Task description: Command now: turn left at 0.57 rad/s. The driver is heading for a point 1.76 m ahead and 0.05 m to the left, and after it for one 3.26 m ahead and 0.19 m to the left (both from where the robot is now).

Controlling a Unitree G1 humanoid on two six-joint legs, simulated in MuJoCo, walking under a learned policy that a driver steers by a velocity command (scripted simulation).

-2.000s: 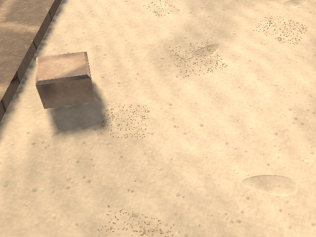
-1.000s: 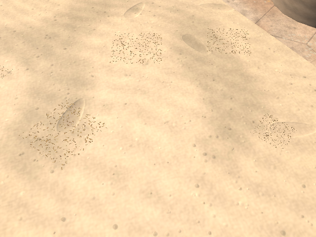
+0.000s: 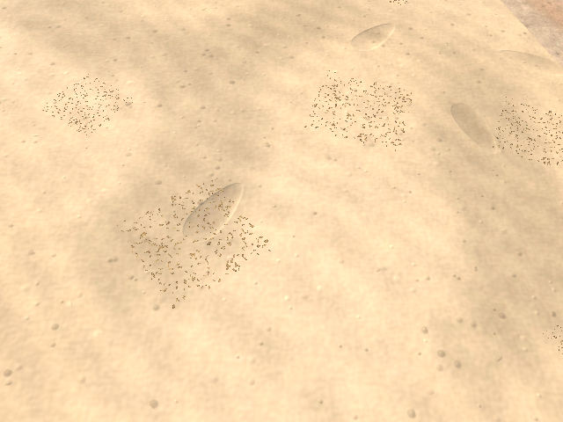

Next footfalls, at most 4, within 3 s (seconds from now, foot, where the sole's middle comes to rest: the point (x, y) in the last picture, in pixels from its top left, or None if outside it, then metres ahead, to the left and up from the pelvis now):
0.16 right None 0.07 -0.15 -0.78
0.56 left None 0.01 0.12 -0.78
0.86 right None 0.07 -0.12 -0.78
1.82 right None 0.43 0.00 -0.78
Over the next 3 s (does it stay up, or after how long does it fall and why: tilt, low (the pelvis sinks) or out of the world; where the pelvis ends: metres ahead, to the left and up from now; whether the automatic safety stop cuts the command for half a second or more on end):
stays up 0.57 0.12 -0.01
